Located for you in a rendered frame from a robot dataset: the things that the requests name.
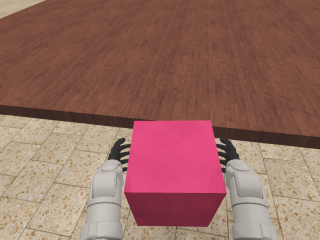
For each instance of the carton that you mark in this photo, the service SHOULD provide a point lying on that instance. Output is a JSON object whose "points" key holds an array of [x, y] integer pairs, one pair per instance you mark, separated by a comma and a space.
{"points": [[174, 176]]}

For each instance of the robot left hand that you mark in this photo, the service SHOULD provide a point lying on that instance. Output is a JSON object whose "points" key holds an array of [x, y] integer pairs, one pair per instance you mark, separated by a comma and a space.
{"points": [[116, 155]]}

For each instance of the robot right hand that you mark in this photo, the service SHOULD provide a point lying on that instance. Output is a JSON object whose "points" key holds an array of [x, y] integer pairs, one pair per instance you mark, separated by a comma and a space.
{"points": [[229, 154]]}

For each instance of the robot right forearm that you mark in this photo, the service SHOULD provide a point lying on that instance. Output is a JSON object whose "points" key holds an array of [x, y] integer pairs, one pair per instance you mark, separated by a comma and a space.
{"points": [[249, 204]]}

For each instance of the robot left forearm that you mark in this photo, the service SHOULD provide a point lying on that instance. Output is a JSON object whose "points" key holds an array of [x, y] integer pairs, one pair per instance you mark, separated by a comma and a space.
{"points": [[104, 204]]}

